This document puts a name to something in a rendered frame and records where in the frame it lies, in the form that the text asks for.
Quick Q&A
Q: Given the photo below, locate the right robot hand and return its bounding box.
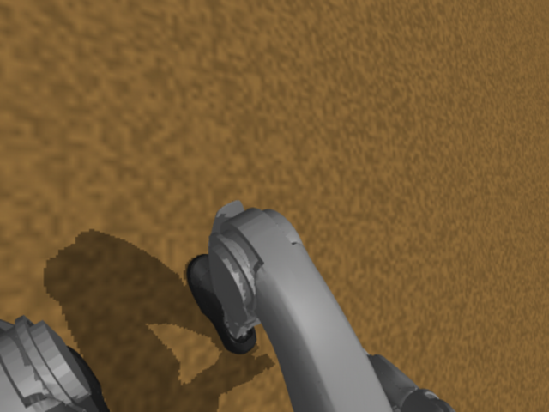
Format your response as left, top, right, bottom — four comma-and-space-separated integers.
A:
365, 351, 419, 412

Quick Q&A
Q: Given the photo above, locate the left robot foot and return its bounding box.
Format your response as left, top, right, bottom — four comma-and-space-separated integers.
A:
67, 346, 111, 412

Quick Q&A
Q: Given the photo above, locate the right robot arm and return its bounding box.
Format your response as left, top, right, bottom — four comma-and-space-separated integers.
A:
401, 389, 455, 412

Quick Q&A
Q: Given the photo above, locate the right robot foot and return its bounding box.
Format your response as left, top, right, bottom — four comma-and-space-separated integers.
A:
187, 254, 256, 354

